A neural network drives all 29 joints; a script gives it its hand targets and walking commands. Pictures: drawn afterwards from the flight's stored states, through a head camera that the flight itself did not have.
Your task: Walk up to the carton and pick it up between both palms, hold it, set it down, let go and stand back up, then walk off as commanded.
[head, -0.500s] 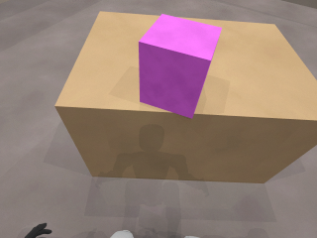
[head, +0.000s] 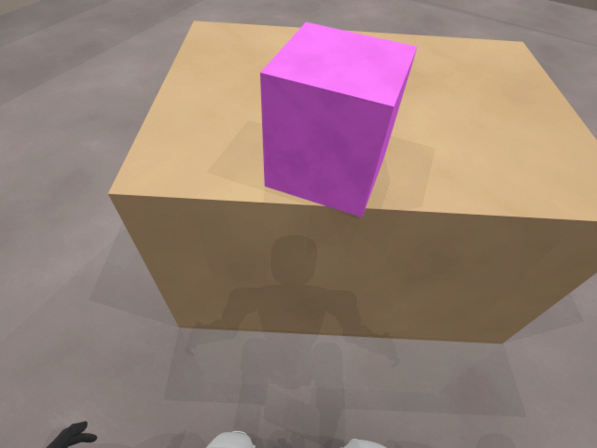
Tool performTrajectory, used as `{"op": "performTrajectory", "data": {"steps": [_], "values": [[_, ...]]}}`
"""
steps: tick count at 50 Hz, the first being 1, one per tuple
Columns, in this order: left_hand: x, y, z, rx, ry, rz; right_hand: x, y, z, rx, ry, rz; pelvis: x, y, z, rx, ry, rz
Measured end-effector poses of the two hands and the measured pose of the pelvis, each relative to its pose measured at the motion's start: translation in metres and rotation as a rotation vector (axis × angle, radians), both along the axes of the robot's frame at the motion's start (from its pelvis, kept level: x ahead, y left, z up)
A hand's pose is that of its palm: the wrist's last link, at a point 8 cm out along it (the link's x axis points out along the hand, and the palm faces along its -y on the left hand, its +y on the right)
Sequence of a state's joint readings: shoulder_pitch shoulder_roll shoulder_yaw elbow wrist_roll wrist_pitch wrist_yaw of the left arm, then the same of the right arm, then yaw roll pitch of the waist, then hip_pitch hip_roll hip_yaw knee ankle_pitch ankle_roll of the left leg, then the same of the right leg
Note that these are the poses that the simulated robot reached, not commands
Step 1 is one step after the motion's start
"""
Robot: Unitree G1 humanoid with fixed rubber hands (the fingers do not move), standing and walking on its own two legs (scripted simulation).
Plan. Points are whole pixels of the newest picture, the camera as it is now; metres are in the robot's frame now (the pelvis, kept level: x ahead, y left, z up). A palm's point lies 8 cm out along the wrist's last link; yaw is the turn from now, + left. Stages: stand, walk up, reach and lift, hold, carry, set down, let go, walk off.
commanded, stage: walk up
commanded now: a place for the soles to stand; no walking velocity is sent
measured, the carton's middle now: (334, 122) +0.66 -0.04 +0.05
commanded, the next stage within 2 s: none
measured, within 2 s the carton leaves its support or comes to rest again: neither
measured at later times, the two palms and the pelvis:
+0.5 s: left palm out of the picture +0.07 +0.31 -0.10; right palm out of the picture +0.08 -0.34 -0.09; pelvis -0.01 -0.01 +0.00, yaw +2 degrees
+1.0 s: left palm out of the picture +0.12 +0.34 -0.09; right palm out of the picture +0.10 -0.32 -0.06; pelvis +0.06 +0.02 +0.02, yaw +3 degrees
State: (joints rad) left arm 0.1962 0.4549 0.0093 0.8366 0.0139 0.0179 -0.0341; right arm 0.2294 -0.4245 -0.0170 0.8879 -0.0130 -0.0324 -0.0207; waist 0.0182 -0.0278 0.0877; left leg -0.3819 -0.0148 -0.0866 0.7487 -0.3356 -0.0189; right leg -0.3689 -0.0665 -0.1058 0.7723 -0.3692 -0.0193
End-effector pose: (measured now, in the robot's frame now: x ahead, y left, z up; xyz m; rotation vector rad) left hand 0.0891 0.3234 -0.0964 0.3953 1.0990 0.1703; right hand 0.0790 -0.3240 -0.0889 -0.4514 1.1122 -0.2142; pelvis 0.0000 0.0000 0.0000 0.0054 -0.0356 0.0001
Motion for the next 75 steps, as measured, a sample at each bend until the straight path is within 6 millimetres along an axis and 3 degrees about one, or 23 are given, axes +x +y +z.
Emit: {"op": "performTrajectory", "data": {"steps": [15, 23, 31, 39, 43, 48, 53, 58, 63, 66, 70, 75], "values": [[-0.009, 0.0, -0.003, -0.004, 0.012, 0.015, -0.009, -0.002, 0.001, -0.014, 0.029, 0.022, -0.002, -0.001, 0.0, -0.007, -0.003, 0.019], [-0.022, -0.01, 0.0, 0.009, 0.038, 0.028, 0.004, -0.012, -0.004, 0.006, 0.018, 0.027, -0.009, -0.014, 0.0, 0.005, 0.012, 0.029], [-0.027, -0.013, 0.003, 0.01, 0.023, 0.024, 0.002, -0.015, -0.001, 0.009, 0.003, 0.038, -0.012, -0.017, 0.002, 0.005, 0.007, 0.035], [-0.029, 0.007, 0.023, 0.008, -0.006, 0.059, 0.031, 0.0, 0.022, 0.006, -0.02, 0.114, 0.008, 0.001, 0.018, 0.008, 0.033, 0.054], [-0.012, 0.022, 0.004, -0.011, -0.011, 0.057, 0.04, 0.011, 0.017, -0.02, -0.043, 0.129, 0.023, 0.017, 0.004, -0.007, 0.004, 0.056], [0.021, 0.021, 0.008, -0.028, -0.006, 0.037, 0.022, 0.008, 0.023, -0.031, 0.006, 0.07, 0.045, 0.02, 0.011, -0.011, -0.025, 0.049], [0.047, 0.009, 0.014, -0.042, 0.018, 0.022, 0.02, -0.004, 0.031, -0.03, 0.07, 0.039, 0.071, 0.009, 0.02, -0.012, -0.023, 0.043], [0.081, -0.013, 0.017, -0.026, 0.04, -0.006, 0.036, -0.027, 0.023, -0.012, 0.108, 0.014, 0.1, -0.012, 0.019, 0.008, 0.011, 0.036], [0.111, -0.043, 0.016, -0.001, 0.029, -0.022, 0.065, -0.055, 0.003, 0.02, 0.13, -0.006, 0.129, -0.044, 0.009, 0.031, 0.019, 0.032], [0.123, -0.053, 0.026, 0.007, 0.018, -0.003, 0.095, -0.064, 0.005, 0.032, 0.112, 0.007, 0.144, -0.056, 0.015, 0.043, 0.033, 0.034], [0.137, -0.06, 0.036, 0.016, 0.02, 0.008, 0.137, -0.07, 0.01, 0.045, 0.057, 0.034, 0.161, -0.064, 0.022, 0.051, 0.047, 0.032], [0.153, -0.064, 0.034, 0.014, 0.029, 0.011, 0.177, -0.072, 0.014, 0.038, 0.015, 0.051, 0.177, -0.067, 0.023, 0.044, 0.061, 0.025]]}}
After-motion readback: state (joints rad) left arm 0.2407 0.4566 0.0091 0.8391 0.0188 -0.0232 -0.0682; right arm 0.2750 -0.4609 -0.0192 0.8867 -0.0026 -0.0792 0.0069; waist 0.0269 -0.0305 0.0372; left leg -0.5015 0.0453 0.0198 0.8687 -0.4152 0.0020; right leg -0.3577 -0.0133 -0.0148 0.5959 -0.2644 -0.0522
